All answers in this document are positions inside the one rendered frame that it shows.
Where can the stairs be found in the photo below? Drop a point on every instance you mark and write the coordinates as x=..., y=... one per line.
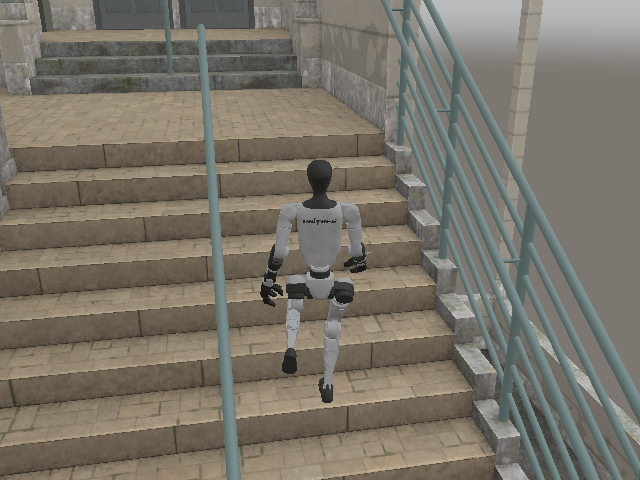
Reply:
x=142, y=66
x=109, y=363

